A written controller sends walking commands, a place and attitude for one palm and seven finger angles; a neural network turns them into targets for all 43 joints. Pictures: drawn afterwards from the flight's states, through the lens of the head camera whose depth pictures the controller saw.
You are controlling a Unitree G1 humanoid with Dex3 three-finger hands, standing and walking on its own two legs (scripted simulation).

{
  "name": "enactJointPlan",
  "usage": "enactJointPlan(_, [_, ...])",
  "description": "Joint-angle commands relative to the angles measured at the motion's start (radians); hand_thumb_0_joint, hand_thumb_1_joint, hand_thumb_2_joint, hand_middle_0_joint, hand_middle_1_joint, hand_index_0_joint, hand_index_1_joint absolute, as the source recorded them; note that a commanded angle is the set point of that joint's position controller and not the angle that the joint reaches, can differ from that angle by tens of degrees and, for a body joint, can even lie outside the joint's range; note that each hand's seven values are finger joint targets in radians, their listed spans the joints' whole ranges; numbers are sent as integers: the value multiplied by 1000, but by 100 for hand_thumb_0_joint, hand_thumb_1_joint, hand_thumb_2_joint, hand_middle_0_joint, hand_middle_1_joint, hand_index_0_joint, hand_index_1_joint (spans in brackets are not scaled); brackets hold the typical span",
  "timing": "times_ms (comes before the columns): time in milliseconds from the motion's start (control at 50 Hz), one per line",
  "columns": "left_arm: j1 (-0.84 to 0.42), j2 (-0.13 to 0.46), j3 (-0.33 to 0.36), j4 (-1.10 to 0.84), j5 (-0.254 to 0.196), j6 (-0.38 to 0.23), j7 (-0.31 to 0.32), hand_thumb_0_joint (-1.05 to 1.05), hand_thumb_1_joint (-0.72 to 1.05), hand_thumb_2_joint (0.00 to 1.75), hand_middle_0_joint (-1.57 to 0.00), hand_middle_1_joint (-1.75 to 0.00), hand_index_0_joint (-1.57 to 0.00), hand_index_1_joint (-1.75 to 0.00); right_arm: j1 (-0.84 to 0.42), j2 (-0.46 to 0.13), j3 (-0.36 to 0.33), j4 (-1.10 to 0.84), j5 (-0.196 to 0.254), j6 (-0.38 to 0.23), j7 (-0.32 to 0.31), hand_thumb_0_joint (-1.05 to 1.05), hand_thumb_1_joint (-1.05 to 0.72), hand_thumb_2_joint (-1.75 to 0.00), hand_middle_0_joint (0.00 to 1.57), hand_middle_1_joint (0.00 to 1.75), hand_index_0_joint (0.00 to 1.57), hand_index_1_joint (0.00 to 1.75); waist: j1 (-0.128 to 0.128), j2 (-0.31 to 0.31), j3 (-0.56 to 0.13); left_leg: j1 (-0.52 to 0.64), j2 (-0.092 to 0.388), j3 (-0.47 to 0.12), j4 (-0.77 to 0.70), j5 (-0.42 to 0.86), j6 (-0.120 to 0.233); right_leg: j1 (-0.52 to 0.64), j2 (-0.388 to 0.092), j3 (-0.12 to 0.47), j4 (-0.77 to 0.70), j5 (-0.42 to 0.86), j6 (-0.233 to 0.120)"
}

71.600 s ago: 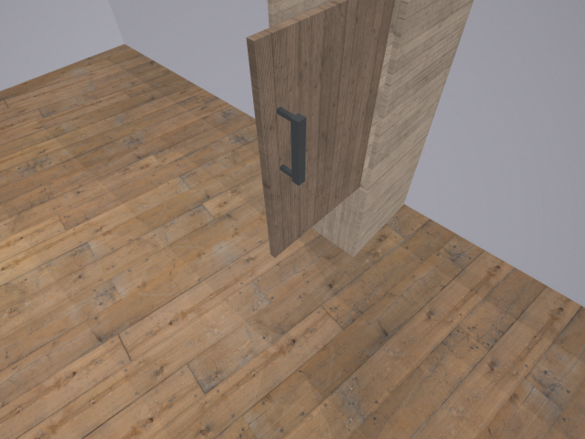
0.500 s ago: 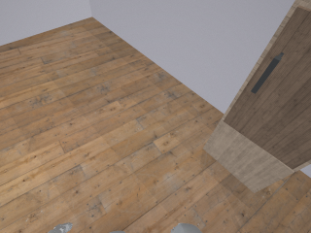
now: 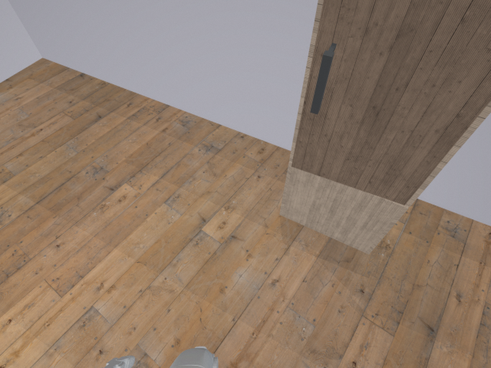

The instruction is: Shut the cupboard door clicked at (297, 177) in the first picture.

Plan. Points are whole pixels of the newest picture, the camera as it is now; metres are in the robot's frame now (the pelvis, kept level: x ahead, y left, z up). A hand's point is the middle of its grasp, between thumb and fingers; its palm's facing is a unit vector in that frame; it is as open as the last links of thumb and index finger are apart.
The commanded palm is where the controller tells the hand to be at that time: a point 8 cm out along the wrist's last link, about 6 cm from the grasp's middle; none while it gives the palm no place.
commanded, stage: turn to face it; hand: left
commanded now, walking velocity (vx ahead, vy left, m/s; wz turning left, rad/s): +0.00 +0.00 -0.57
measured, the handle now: (323, 80) +0.72 -0.15 +0.04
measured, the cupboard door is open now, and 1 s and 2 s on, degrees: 3 3 3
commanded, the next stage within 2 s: take the last steps up to it in 0.50 s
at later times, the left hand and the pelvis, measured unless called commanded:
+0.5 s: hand (155, 350) +0.16 +0.18 -0.16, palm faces -0.26 -0.93 -0.26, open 7.4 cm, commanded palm none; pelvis +0.01 +0.01 -0.01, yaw -15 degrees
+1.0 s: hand (168, 333) +0.19 +0.17 -0.16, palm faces -0.37 -0.92 -0.14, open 7.4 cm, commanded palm none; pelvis +0.07 +0.01 +0.01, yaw -22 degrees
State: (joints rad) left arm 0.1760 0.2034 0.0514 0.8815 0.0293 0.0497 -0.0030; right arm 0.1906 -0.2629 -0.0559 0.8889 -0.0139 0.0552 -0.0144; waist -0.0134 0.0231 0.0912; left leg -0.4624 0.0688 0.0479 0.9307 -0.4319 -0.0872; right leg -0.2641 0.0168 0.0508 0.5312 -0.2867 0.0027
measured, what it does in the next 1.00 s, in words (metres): steps on the spot, turning right: left foot, then right foot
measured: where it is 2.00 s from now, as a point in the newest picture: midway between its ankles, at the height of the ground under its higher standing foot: (282, 359)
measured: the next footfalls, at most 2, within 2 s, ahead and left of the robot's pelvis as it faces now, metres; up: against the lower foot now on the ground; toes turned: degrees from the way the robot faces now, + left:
left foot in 0.10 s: +0.07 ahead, +0.13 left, +0.00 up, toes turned +0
right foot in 0.46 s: -0.01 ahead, -0.11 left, +0.00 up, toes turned -17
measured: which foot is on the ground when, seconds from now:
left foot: up 0.00-0.08, down 0.10-0.46, up 0.48-0.76, down 0.78-1.00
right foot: down 0.00-0.10, up 0.12-0.44, down 0.46-0.78, up 0.80-1.00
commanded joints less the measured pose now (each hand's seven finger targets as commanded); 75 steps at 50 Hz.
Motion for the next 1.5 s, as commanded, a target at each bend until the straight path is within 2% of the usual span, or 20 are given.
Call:
enactJointPlan(0, [-21,243,71,-81,-1,-16,6,0,90,90,-20,-30,-20,-30,44,-59,-11,-82,8,-38,-12,0,-90,-90,20,30,20,30,4,-189,-140,84,-31,-1,-234,43,12,61,-212,264,-98,420,-171])
enactJointPlan(40, [-53,212,65,-87,-14,-9,6,0,90,90,-20,-30,-20,-30,130,-85,-13,-56,7,-53,-19,0,-90,-90,20,30,20,30,-42,-144,-164,295,-13,-16,-494,222,24,-62,-147,231,-9,322,-94])
enactJointPlan(80, [-15,119,42,-115,-21,-5,-9,0,90,90,-20,-30,-20,-30,174,-236,-36,-64,-11,-61,-23,0,-90,-90,20,30,20,30,-42,302,-183,410,378,-392,-640,396,197,-281,45,-18,368,-316,19])
enactJointPlan(100, [-37,144,49,-107,-6,1,-9,0,90,90,-20,-30,-20,-30,164,-222,-30,-54,-20,-64,-31,0,-90,-90,20,30,20,30,-52,283,-169,354,404,-406,-647,429,234,-296,11,23,545,-334,29])
enactJointPlan(180, [-30,123,53,-65,-9,6,-35,0,90,90,-20,-30,-20,-30,35,-145,-9,-86,-20,-63,-35,0,-90,-90,20,30,20,30,8,118,-112,318,267,-129,-593,536,225,-277,-41,-36,598,-190,49])
enactJointPlan(400, [32,103,34,-31,-8,-9,-20,0,90,90,-20,-30,-20,-30,81,-157,-33,-1,-9,-45,-17,0,-90,-90,20,30,20,30,24,125,-161,261,248,4,-439,482,163,90,-14,-126,-66,68,2])
enactJointPlan(440, [107,242,56,-4,7,-31,0,0,90,90,-20,-30,-20,-30,61,-53,-17,-33,6,-42,-6,0,-90,-90,20,30,20,30,52,-256,-160,-45,49,145,-158,-47,42,301,-324,249,-228,400,-112])
enactJointPlan(480, [121,249,59,8,-3,-32,18,0,90,90,-20,-30,-20,-30,-5,-47,-10,-50,1,-20,-17,0,-90,-90,20,30,20,30,62,-243,-135,-122,8,-15,112,-180,38,204,-375,301,-202,535,-233])
enactJointPlan(540, [26,182,39,-10,-7,-35,26,0,90,90,-20,-30,-20,-30,35,-57,-8,-1,1,-23,-12,0,-90,-90,20,30,20,30,11,-202,-125,-118,16,-40,179,-34,21,195,-273,154,-152,599,-205])
enactJointPlan(720, [3,173,48,16,-5,-38,2,0,90,90,-20,-30,-20,-30,158,-23,3,32,-13,-62,-3,0,-90,-90,20,30,20,30,-38,-176,-70,281,-31,59,-407,110,47,-80,-182,165,-194,-183,-157])
enactJointPlan(760, [17,57,26,-7,-19,-33,-16,0,90,90,-20,-30,-20,-30,312,-154,-23,79,-34,-83,-15,0,-90,-90,20,30,20,30,-92,264,-70,510,240,-334,-666,-115,137,-370,20,-12,194,-280,-50])
enactJointPlan(800, [-89,93,32,-47,10,-36,-26,0,90,90,-20,-30,-20,-30,359,-206,-30,84,-34,-89,-30,0,-90,-90,20,30,20,30,-109,201,-20,395,421,-580,-806,-231,243,-469,-18,10,547,-251,-36])
enactJointPlan(900, [7,59,33,32,2,-35,-47,0,90,90,-20,-30,-20,-30,229,-72,11,64,-20,-116,-33,0,-90,-90,20,30,20,30,-9,100,-16,353,244,-155,-760,219,183,-394,-64,-12,595,30,1])
enactJointPlan(1120, [-148,23,2,31,-4,-53,-44,0,90,90,-20,-30,-20,-30,352,-52,-2,169,-25,-106,-22,0,-90,-90,20,30,20,30,-64,135,11,446,241,0,-678,531,212,-275,-63,-135,159,72,-26])
enactJointPlan(1200, [129,90,25,126,-4,-80,-28,0,90,90,-20,-30,-20,-30,296,-51,1,179,-5,-100,-16,0,-90,-90,20,30,20,30,74,59,-126,317,172,83,-355,699,150,215,-12,-153,-67,159,-75])
enactJointPlan(1220, [277,171,46,174,1,-93,-13,0,90,90,-20,-30,-20,-30,289,-7,6,165,10,-106,-4,0,-90,-90,20,30,20,30,130,-108,-227,91,83,144,-118,452,109,481,-198,59,-103,158,-142])
enactJointPlan(1240, [352,230,57,198,-9,-96,-3,0,90,90,-20,-30,-20,-30,288,43,14,135,16,-106,-11,0,-90,-90,20,30,20,30,130,-259,-273,-79,-51,114,188,-199,85,554,-415,353,-195,271,-249])
enactJointPlan(1260, [306,220,54,193,-19,-96,6,0,90,90,-20,-30,-20,-30,238,17,6,134,14,-97,-11,0,-90,-90,20,30,20,30,120,-274,-257,-121,-22,-12,315,-179,103,452,-409,369,-245,279,-254])
enactJointPlan(1360, [58,42,1,128,-10,-105,22,0,90,90,-20,-30,-20,-30,240,82,12,155,-10,-65,-4,0,-90,-90,20,30,20,30,-32,-127,-73,-5,57,-18,147,48,75,72,-276,-6,-288,418,-203])
enactJointPlan(1480, [96,42,-6,149,-9,-112,24,0,90,90,-20,-30,-20,-30,146,106,32,124,-4,-69,2,0,-90,-90,20,30,20,30,-12,-98,-90,80,12,22,-229,119,58,124,-252,-2,-231,621,-201])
